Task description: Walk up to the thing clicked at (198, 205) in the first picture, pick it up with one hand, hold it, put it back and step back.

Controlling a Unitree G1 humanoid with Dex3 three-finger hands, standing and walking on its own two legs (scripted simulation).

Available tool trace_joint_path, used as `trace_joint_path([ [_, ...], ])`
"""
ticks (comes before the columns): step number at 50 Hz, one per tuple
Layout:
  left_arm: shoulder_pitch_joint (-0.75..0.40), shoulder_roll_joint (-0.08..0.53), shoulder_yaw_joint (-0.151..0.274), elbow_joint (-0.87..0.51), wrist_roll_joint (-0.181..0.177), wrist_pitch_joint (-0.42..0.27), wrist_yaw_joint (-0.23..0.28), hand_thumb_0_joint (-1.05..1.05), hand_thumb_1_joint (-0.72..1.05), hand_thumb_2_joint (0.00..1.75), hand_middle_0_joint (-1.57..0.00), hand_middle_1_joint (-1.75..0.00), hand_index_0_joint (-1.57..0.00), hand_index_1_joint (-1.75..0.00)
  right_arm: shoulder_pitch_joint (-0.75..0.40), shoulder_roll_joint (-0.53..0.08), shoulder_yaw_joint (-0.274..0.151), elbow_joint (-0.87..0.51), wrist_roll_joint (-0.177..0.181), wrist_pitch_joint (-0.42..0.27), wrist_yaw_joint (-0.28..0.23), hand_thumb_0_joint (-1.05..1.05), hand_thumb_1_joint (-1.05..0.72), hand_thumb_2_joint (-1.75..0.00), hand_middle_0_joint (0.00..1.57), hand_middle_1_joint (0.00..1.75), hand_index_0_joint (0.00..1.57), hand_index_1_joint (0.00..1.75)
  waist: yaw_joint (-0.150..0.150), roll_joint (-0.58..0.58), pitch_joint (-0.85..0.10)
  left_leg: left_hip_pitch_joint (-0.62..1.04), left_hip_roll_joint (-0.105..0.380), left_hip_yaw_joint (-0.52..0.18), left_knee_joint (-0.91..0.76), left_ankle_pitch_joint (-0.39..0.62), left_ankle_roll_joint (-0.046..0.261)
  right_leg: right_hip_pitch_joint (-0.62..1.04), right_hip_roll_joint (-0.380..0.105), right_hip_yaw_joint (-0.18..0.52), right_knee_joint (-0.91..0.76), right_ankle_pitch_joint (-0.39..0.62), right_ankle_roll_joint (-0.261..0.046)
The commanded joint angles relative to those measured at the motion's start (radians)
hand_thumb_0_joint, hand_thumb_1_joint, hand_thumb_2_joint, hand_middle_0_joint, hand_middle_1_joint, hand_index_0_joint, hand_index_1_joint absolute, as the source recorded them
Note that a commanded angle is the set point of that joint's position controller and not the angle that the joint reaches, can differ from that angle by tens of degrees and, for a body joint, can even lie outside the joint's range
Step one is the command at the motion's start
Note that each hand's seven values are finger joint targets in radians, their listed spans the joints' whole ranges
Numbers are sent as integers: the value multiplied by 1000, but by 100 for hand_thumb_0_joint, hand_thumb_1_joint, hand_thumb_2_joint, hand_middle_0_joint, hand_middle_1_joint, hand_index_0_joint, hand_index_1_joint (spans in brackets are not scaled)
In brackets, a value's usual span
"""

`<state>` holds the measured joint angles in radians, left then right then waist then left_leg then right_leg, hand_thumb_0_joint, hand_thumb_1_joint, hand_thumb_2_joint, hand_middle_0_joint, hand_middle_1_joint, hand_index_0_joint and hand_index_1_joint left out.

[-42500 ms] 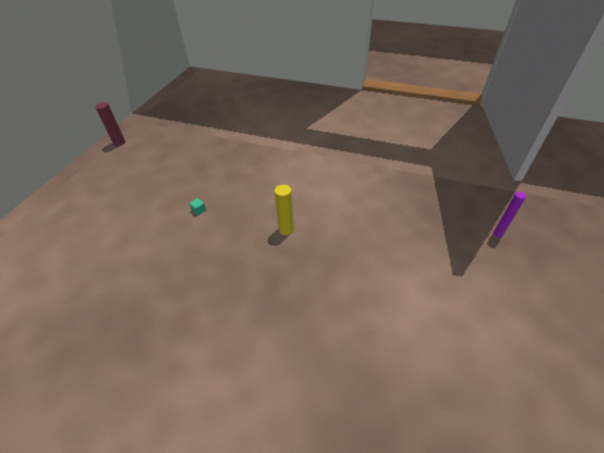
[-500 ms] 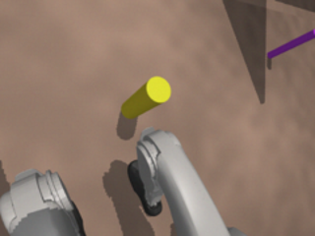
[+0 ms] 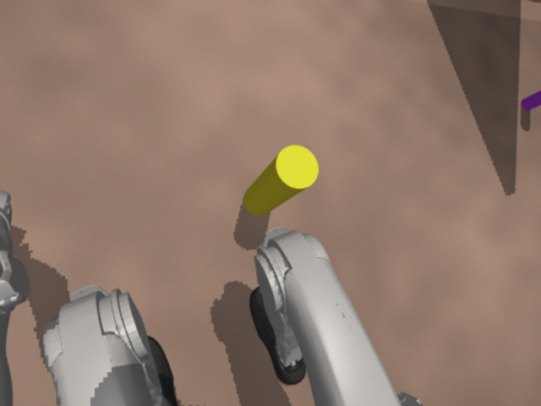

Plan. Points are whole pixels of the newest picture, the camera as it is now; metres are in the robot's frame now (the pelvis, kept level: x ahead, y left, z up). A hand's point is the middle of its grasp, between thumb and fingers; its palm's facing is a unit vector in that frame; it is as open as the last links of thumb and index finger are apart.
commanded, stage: lift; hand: left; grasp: from above
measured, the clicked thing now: out of the picture +0.47 +0.33 -0.19
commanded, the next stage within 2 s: hold in 1.54 s
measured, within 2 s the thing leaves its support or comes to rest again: neither
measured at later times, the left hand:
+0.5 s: hand out of the picture +0.40 +0.33 +0.00, palm faces -0.15 -0.39 -0.91, open 8.0 cm
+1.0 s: hand out of the picture +0.35 +0.28 +0.20, palm faces -0.22 -0.41 -0.89, open 7.9 cm
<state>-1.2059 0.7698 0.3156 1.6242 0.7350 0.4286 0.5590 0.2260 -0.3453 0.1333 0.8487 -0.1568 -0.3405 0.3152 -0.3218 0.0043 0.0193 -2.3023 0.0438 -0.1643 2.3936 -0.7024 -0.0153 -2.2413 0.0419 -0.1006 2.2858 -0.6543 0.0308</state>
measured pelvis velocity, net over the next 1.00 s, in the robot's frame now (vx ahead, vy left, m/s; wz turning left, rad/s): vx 0.04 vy -0.02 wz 0.14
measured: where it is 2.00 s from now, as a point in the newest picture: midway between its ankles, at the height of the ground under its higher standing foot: (226, 380)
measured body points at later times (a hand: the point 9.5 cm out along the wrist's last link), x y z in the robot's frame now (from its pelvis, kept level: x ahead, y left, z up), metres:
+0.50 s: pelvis +0.00 -0.01 +0.08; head +0.17 +0.02 +0.49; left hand +0.41 +0.35 +0.05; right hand +0.08 -0.26 -0.05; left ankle +0.07 +0.13 -0.30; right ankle +0.11 -0.12 -0.30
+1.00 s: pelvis +0.04 -0.02 +0.29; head +0.12 +0.01 +0.73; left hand +0.36 +0.29 +0.26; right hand +0.17 -0.27 +0.17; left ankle +0.07 +0.13 -0.30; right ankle +0.10 -0.12 -0.30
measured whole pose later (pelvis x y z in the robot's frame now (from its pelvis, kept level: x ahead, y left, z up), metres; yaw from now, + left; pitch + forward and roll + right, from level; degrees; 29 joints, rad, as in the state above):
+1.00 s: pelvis +0.04 -0.02 +0.29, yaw +8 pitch +22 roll -2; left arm -0.68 0.26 -0.05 1.13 0.59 0.73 0.40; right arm 0.18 -0.27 0.02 0.87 0.04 -0.19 0.02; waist -0.11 0.03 -0.22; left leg -1.23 0.06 -0.05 1.39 -0.56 -0.04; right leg -1.21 0.02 -0.04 1.37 -0.55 -0.02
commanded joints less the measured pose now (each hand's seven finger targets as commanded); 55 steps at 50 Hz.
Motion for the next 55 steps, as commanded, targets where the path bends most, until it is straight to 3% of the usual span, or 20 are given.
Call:
trace_joint_path([
  [1, -321, 272, -15, -225, 31, 20, 12, 0, 85, 42, -119, -43, -121, -41, 264, -242, -98, 52, 21, 20, -3, 0, -91, -90, 20, 30, 20, 30, 49, 409, -858, 539, -8, 116, -260, 291, 20, 489, 30, -46, -239, 294, -50],
  [6, -258, 184, -45, -261, 35, 45, -17, 0, 81, 37, -116, -39, -119, -36, 229, -236, -154, 38, 47, 45, -18, 0, -91, -90, 20, 30, 20, 30, 82, 368, -881, 569, -16, 131, -307, 251, 23, 471, 27, -27, -281, 243, -56],
  [7, -243, 155, -63, -246, 31, 52, -23, 0, 82, 39, -118, -39, -120, -37, 246, -216, -156, 76, 46, 52, -22, 0, -91, -90, 20, 30, 20, 30, 79, 354, -836, 556, -18, 131, -328, 215, 24, 448, 26, -25, -298, 205, -58],
  [8, -238, 116, -71, -282, 22, 52, -26, 0, 83, 39, -119, -38, -120, -36, 229, -227, -174, 47, 57, 54, -24, 0, -91, -90, 20, 30, 20, 30, 93, 367, -880, 596, -17, 128, -342, 226, 21, 440, 22, -27, -296, 213, -61],
  [10, -207, 58, -101, -240, 3, 64, -40, 0, 84, 37, -119, -38, -121, -36, 219, -215, -185, 55, 63, 60, -35, 0, -91, -90, 20, 30, 20, 30, 80, 295, -822, 568, -18, 126, -370, 188, 24, 434, 24, -23, -330, 175, -60],
  [11, -218, 61, -103, -272, -4, 65, -50, 0, 83, 39, -120, -35, -121, -34, 217, -211, -186, 50, 66, 60, -42, 0, -91, -90, 20, 30, 20, 30, 74, 283, -819, 567, -23, 128, -382, 185, 27, 434, 21, -17, -345, 172, -57],
  [12, -228, 81, -88, -325, -16, 63, -55, 0, 82, 37, -119, -35, -120, -34, 227, -200, -190, 73, 71, 67, -46, 0, -91, -90, 20, 30, 20, 30, 99, 284, -849, 588, -22, 122, -398, 182, 27, 434, 16, -16, -348, 163, -59],
  [17, -174, 11, -152, -367, -21, 85, -116, 0, 78, 39, -119, -33, -119, -33, 185, -180, -190, 55, 93, 84, -73, 0, -91, -90, 20, 30, 20, 30, 100, 231, -820, 638, -28, 123, -456, 155, 29, 463, 14, -1, -418, 130, -58],
  [19, -166, -1, -169, -426, -26, 93, -137, 0, 76, 41, -117, -35, -117, -35, 182, -163, -184, 53, 97, 92, -82, 0, -91, -90, 20, 30, 20, 30, 114, 212, -829, 655, -32, 131, -482, 151, 31, 516, 13, 12, -461, 114, -55],
  [20, -144, -9, -169, -435, -28, 104, -138, 0, 75, 37, -115, -35, -116, -34, 153, -193, -201, 10, 105, 90, -91, 0, -91, -90, 20, 30, 20, 30, 122, 209, -852, 687, -33, 123, -509, 152, 28, 516, 9, 9, -469, 120, -57],
  [25, -39, -38, -211, -595, -50, 158, -153, 0, 69, 34, -113, -32, -113, -32, 76, -152, -189, -45, 134, 111, -141, 0, -91, -90, 20, 30, 20, 30, 165, 165, -851, 743, -42, 134, -649, 66, 26, 669, 21, 51, -646, -7, -55],
  [29, 16, -92, -246, -704, -80, 210, -169, 0, 67, 40, -112, -31, -111, -32, 42, -134, -181, -61, 156, 123, -195, 0, -91, -90, 20, 30, 20, 30, 171, 136, -830, 852, -37, 114, -767, 67, 21, 755, 21, 52, -735, 8, -51],
  [32, 66, -112, -261, -750, -71, 241, -161, 0, 66, 44, -113, -31, -111, -33, 25, -128, -175, -65, 171, 128, -226, 0, -91, -90, 20, 30, 20, 30, 185, 120, -847, 951, -31, 122, -829, 95, 19, 863, 18, 69, -807, 33, -50],
  [34, 108, -178, -297, -723, -68, 257, -152, 0, 67, 44, -115, -28, -113, -31, 13, -109, -165, -60, 179, 129, -247, 0, -90, -90, 20, 30, 20, 30, 181, 114, -778, 983, -33, 128, -884, 97, 18, 904, 17, 70, -857, 44, -49],
  [42, 171, -300, -363, -682, -83, 286, -127, 0, 70, 47, -118, -30, -115, -33, 6, -82, -159, -30, 199, 126, -291, 0, -90, -90, 20, 30, 20, 30, 189, 85, -649, 1229, -26, 141, -1086, 190, 20, 1110, 14, 70, -1058, 160, -50],
  [46, 134, -329, -373, -679, -109, 290, -124, 0, 70, 50, -118, -30, -115, -34, 9, -75, -159, -27, 203, 123, -302, 0, -90, -90, 20, 30, 20, 30, 194, 102, -611, 1342, -26, 149, -1177, 247, 16, 1209, 11, 69, -1140, 213, -50],
  [49, 185, -364, -390, -598, -96, 298, -115, 0, 73, 50, -119, -31, -116, -35, 18, -63, -157, -25, 204, 125, -303, 0, -89, -90, 20, 30, 20, 30, 199, 86, -554, 1390, -30, 159, -1235, 296, 16, 1275, 11, 70, -1201, 263, -49],
  [52, 191, -371, -384, -586, -116, 295, -113, 0, 76, 48, -121, -31, -119, -34, 27, -52, -159, -34, 199, 129, -306, 0, -89, -90, 20, 30, 20, 30, 212, 63, -526, 1408, -38, 176, -1277, 356, 20, 1368, 8, 80, -1263, 326, -42],
  [53, 187, -346, -374, -605, -116, 295, -112, 0, 75, 49, -121, -30, -118, -34, 31, -59, -160, -45, 199, 130, -306, 0, -89, -90, 20, 30, 20, 30, 218, 59, -550, 1445, -40, 178, -1294, 384, 19, 1414, 5, 79, -1279, 358, -41],
  [55, 177, -367, -382, -616, -119, 295, -110, 0, 76, 49, -121, -33, -118, -36, 41, -62, -162, -48, 197, 133, -304, 0, -90, -90, 20, 30, 20, 30, 216, 67, -569, 1495, -41, 180, -1325, 439, 18, 1461, 4, 75, -1299, 427, -39],
])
